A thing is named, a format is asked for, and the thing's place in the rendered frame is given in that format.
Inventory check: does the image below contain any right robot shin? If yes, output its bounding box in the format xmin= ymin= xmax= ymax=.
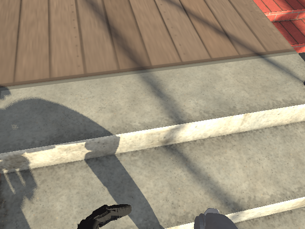
xmin=204 ymin=208 xmax=219 ymax=216

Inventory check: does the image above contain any left robot hand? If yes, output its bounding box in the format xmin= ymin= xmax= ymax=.
xmin=77 ymin=204 xmax=132 ymax=229

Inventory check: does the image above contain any robot right thigh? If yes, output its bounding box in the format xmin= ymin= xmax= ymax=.
xmin=193 ymin=213 xmax=238 ymax=229

